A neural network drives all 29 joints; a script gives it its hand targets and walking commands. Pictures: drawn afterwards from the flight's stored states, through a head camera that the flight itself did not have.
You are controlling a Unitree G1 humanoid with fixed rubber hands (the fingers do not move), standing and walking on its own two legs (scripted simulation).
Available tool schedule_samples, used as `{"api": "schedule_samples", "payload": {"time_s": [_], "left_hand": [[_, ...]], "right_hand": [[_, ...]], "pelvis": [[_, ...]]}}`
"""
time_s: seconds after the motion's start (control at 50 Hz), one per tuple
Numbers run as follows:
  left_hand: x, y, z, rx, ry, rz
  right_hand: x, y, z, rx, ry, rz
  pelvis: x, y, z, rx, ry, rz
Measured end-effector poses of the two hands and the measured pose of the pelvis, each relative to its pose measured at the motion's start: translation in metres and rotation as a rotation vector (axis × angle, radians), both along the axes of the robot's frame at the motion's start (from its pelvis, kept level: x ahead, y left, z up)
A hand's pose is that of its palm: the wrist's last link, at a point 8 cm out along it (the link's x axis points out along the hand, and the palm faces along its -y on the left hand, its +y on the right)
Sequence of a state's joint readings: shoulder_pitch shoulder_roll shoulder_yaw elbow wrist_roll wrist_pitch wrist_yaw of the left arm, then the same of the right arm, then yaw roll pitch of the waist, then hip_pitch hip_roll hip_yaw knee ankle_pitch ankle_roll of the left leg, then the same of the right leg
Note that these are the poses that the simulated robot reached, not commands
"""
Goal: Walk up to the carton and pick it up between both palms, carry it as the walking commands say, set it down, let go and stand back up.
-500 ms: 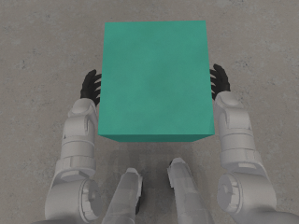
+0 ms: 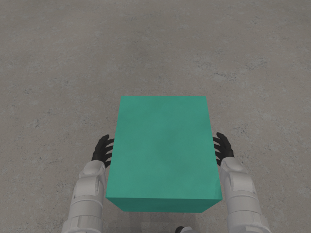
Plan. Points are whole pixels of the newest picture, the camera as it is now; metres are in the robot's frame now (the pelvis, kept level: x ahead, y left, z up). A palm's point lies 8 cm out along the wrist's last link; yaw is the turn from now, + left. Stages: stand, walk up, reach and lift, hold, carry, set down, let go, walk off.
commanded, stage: reach and lift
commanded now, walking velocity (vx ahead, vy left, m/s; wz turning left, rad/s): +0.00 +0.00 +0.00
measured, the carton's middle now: (162, 156) +0.35 -0.03 -0.10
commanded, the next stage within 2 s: hold in 1.96 s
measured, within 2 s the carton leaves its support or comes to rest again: neither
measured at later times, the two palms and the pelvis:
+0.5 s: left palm (90, 158) +0.30 +0.15 +0.04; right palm (238, 154) +0.29 -0.20 +0.03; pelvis +0.01 +0.00 +0.03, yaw +0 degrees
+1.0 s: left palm (83, 159) +0.29 +0.15 +0.08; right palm (245, 152) +0.28 -0.20 +0.07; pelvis +0.00 -0.01 +0.03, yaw +0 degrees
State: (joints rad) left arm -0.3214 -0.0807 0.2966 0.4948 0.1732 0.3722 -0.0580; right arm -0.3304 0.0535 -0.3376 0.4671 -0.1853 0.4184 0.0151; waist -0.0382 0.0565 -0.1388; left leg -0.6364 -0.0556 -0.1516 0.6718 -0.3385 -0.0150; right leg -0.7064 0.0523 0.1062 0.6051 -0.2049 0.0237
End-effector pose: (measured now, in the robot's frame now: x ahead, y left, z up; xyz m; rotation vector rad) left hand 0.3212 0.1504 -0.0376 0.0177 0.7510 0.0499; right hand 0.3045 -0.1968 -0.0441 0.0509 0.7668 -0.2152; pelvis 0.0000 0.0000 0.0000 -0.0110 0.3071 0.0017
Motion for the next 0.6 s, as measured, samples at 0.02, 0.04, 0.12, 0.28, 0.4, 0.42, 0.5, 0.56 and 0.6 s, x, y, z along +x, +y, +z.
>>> {"api": "schedule_samples", "payload": {"time_s": [0.02, 0.04, 0.12, 0.28, 0.4, 0.42, 0.5, 0.56, 0.6], "left_hand": [[-0.001, 0.001, 0.002, -0.001, -0.003, 0.001], [-0.003, 0.002, 0.005, -0.002, -0.006, 0.002], [-0.005, 0.001, 0.019, -0.009, -0.025, 0.003], [-0.008, -0.006, 0.048, -0.005, -0.058, -0.004], [-0.014, -0.005, 0.065, 0.004, -0.063, 0.007], [-0.015, -0.005, 0.068, 0.006, -0.065, 0.009], [-0.020, -0.002, 0.081, 0.010, -0.079, 0.016], [-0.023, -0.001, 0.091, 0.009, -0.092, 0.022], [-0.024, 0.000, 0.097, 0.007, -0.099, 0.023]], "right_hand": [[-0.001, 0.001, 0.002, -0.001, -0.003, 0.000], [-0.002, 0.002, 0.005, -0.002, -0.007, 0.001], [-0.006, 0.001, 0.021, -0.009, -0.026, 0.002], [-0.011, -0.005, 0.051, -0.016, -0.059, -0.001], [-0.013, -0.006, 0.065, -0.012, -0.064, 0.014], [-0.014, -0.005, 0.068, -0.011, -0.066, 0.018], [-0.015, -0.003, 0.078, -0.015, -0.079, 0.034], [-0.017, -0.001, 0.087, -0.016, -0.092, 0.040], [-0.018, -0.001, 0.093, -0.016, -0.100, 0.042]], "pelvis": [[0.002, 0.001, 0.002, -0.002, -0.003, 0.004], [0.004, 0.002, 0.004, -0.003, -0.007, 0.007], [0.010, 0.006, 0.012, -0.007, -0.039, 0.020], [0.012, 0.008, 0.022, -0.003, -0.133, 0.011], [0.007, 0.006, 0.025, 0.005, -0.197, 0.004], [0.007, 0.005, 0.026, 0.006, -0.206, 0.005], [0.005, 0.002, 0.028, 0.008, -0.240, 0.006], [0.005, 0.000, 0.029, 0.009, -0.265, 0.009], [0.005, -0.002, 0.030, 0.010, -0.282, 0.012]]}}
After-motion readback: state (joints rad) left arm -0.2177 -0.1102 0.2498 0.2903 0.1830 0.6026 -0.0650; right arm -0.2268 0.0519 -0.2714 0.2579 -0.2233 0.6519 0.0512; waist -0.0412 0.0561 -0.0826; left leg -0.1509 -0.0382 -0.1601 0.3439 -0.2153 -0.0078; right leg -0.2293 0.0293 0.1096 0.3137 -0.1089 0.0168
